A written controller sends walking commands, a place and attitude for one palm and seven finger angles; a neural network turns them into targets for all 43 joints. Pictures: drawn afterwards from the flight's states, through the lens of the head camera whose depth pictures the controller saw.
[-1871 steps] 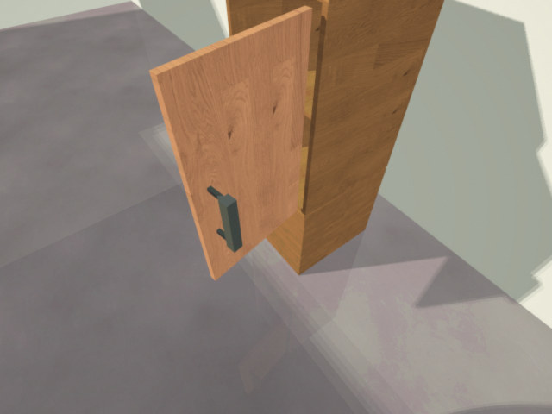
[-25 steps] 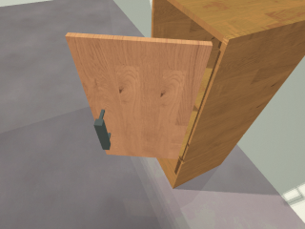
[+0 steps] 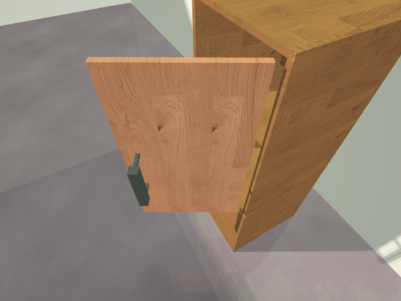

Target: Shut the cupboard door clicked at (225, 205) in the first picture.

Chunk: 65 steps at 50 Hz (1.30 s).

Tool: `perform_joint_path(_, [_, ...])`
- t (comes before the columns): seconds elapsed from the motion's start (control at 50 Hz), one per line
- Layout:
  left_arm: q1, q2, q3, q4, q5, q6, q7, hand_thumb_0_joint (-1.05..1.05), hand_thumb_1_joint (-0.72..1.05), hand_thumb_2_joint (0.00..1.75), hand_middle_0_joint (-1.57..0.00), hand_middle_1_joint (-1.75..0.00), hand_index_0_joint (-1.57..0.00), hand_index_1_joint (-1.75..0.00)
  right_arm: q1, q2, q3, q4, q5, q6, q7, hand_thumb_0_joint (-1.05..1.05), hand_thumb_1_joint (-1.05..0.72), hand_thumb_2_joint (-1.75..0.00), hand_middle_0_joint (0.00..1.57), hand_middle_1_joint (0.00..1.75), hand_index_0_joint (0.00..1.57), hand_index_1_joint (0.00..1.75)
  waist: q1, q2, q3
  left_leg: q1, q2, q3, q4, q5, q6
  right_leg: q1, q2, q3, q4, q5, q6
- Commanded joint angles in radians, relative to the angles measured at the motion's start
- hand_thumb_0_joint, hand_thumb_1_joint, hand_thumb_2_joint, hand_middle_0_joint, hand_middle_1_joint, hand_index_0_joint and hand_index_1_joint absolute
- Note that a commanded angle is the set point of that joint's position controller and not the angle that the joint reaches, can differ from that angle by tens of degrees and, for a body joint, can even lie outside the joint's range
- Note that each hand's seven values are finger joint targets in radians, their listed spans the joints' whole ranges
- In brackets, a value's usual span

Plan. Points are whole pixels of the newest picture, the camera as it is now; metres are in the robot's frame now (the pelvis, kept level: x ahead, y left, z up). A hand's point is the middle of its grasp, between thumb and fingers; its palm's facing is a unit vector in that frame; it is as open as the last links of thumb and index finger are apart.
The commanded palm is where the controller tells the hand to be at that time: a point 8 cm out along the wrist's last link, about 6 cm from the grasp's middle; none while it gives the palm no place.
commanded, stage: come to a stop and stand still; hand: left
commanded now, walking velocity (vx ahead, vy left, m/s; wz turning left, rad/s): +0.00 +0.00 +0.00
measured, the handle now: (140, 180) +0.43 +0.19 -0.09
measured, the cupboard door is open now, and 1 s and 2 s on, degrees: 61 61 61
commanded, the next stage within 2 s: look again from close up in 0.48 s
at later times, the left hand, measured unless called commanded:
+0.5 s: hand out of the picture +0.02 +0.17 -0.18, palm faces +0.01 -0.99 -0.17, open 7.4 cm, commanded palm none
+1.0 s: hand out of the picture +0.03 +0.18 -0.18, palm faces +0.01 -0.98 -0.18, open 7.4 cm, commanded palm none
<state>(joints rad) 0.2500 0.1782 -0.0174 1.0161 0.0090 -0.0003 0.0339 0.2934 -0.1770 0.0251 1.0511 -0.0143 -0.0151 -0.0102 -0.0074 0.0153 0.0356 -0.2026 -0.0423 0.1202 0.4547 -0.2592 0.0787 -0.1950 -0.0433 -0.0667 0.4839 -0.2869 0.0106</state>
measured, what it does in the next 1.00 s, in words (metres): stands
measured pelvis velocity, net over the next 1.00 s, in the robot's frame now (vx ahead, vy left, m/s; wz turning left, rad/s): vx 0.03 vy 0.01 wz -0.01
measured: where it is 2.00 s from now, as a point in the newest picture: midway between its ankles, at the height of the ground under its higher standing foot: outside the picture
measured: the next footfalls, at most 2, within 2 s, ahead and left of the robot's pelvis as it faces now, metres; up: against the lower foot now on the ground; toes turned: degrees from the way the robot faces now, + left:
none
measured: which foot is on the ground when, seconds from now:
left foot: down 0.00-1.00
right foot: down 0.00-1.00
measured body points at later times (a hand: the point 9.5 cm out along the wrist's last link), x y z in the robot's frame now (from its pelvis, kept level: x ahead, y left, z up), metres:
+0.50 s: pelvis +0.02 +0.01 +0.00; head +0.04 +0.02 +0.45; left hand +0.02 +0.23 -0.16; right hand +0.04 -0.22 -0.15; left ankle -0.01 +0.06 -0.74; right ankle -0.02 -0.12 -0.74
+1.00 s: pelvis +0.03 +0.01 +0.00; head +0.05 +0.02 +0.45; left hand +0.03 +0.23 -0.16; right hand +0.02 -0.21 -0.15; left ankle -0.01 +0.06 -0.74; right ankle -0.02 -0.12 -0.74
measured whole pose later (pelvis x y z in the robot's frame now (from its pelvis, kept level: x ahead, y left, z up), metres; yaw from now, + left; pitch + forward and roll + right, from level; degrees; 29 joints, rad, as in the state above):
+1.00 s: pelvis +0.03 +0.01 +0.00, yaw +0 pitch -1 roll +0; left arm 0.26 0.15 -0.01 1.12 0.01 0.00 0.04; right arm 0.26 -0.14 0.02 1.15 -0.01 -0.03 -0.04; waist 0.01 -0.02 0.05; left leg -0.12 -0.06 0.13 0.39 -0.28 0.09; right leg -0.12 -0.06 -0.06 0.43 -0.30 0.03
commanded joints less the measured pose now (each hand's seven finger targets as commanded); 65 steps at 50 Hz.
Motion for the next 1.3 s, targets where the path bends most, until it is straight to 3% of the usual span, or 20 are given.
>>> perform_joint_path(0.0, [0.053,0.101,0.023,-0.020,-0.001,-0.019,0.008,0.00,0.90,0.90,-0.20,-0.30,-0.20,-0.30,0.013,-0.102,-0.023,-0.021,-0.001,-0.025,-0.012,0.00,-0.90,-0.90,0.20,0.30,0.20,0.30,0.014,-0.022,-0.015,0.005,0.151,-0.172,-0.114,0.193,-0.020,0.025,-0.072,0.089,-0.063,0.141,-0.050])
perform_joint_path(0.16, [0.068,0.086,0.019,0.027,0.003,-0.017,0.011,0.00,0.90,0.90,-0.20,-0.30,-0.20,-0.30,0.013,-0.085,-0.022,0.027,0.003,-0.024,-0.019,0.00,-0.90,-0.90,0.20,0.30,0.20,0.30,0.012,-0.027,0.015,0.037,0.154,-0.157,-0.115,0.242,-0.019,0.018,-0.072,0.086,-0.078,0.170,-0.043])
perform_joint_path(0.52, [0.094,0.070,0.017,0.073,0.003,-0.014,0.015,0.00,0.90,0.90,-0.20,-0.30,-0.20,-0.30,0.003,-0.085,-0.025,0.061,0.003,-0.027,-0.029,0.00,-0.90,-0.90,0.20,0.30,0.20,0.30,0.010,-0.018,-0.009,0.101,0.156,-0.153,-0.110,0.352,-0.021,0.035,-0.077,0.081,-0.081,0.219,-0.035])
perform_joint_path(0.58, [0.094,0.066,0.018,0.072,0.004,-0.012,0.015,0.00,0.90,0.90,-0.20,-0.30,-0.20,-0.30,0.004,-0.083,-0.024,0.064,0.003,-0.026,-0.030,0.00,-0.90,-0.90,0.20,0.30,0.20,0.30,0.011,-0.026,0.018,0.085,0.155,-0.153,-0.116,0.343,-0.021,0.031,-0.077,0.082,-0.086,0.215,-0.035])
perform_joint_path(0.64, [0.094,0.070,0.019,0.074,0.002,-0.011,0.015,0.00,0.90,0.90,-0.20,-0.30,-0.20,-0.30,0.009,-0.087,-0.024,0.067,0.003,-0.027,-0.031,0.00,-0.90,-0.90,0.20,0.30,0.20,0.30,0.012,-0.004,-0.001,0.104,0.159,-0.152,-0.117,0.376,-0.022,0.038,-0.076,0.077,-0.081,0.210,-0.033])
perform_joint_path(0.86, [0.092,0.062,0.022,0.073,0.003,-0.011,0.015,0.00,0.90,0.90,-0.20,-0.30,-0.20,-0.30,0.020,-0.074,-0.025,0.077,0.004,-0.028,-0.032,0.00,-0.90,-0.90,0.20,0.30,0.20,0.30,0.014,-0.033,0.010,0.099,0.158,-0.152,-0.123,0.368,-0.019,0.047,-0.077,0.076,-0.088,0.220,-0.034])
perform_joint_path(0.96, [0.093,0.058,0.023,0.076,0.003,-0.009,0.015,0.00,0.90,0.90,-0.20,-0.30,-0.20,-0.30,0.025,-0.068,-0.024,0.083,0.003,-0.028,-0.033,0.00,-0.90,-0.90,0.20,0.30,0.20,0.30,0.017,-0.011,0.027,0.091,0.157,-0.154,-0.133,0.352,-0.020,0.042,-0.077,0.074,-0.094,0.194,-0.033])
perform_joint_path(1.2, [0.099,0.051,0.024,0.082,0.002,-0.011,0.016,0.00,0.90,0.90,-0.20,-0.30,-0.20,-0.30,0.040,-0.058,-0.026,0.089,0.003,-0.028,-0.034,0.00,-0.90,-0.90,0.20,0.30,0.20,0.30,0.013,-0.023,0.024,0.100,0.155,-0.156,-0.137,0.344,-0.022,0.041,-0.078,0.078,-0.099,0.203,-0.035])
perform_joint_path(1.28, [0.104,0.050,0.030,0.069,0.001,-0.002,0.019,0.00,0.90,0.90,-0.20,-0.30,-0.20,-0.30,0.035,-0.055,-0.035,0.078,0.007,-0.028,-0.042,0.00,-0.90,-0.90,0.20,0.30,0.20,0.30,0.011,-0.004,0.020,0.127,0.176,-0.159,-0.118,0.516,-0.023,0.012,-0.070,0.077,-0.061,0.253,-0.027])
